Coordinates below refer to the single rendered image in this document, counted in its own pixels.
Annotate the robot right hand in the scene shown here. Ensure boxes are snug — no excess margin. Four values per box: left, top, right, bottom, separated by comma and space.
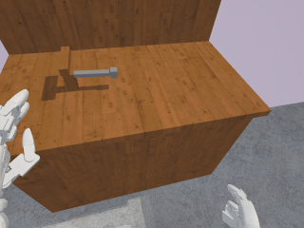
222, 184, 260, 228

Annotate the tap lever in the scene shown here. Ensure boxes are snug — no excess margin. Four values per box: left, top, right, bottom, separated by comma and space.
73, 66, 118, 79

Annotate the counter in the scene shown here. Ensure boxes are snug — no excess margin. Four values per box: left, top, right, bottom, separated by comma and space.
0, 0, 272, 213

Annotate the robot left hand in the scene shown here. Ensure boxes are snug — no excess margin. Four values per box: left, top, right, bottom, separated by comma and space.
0, 89, 40, 199

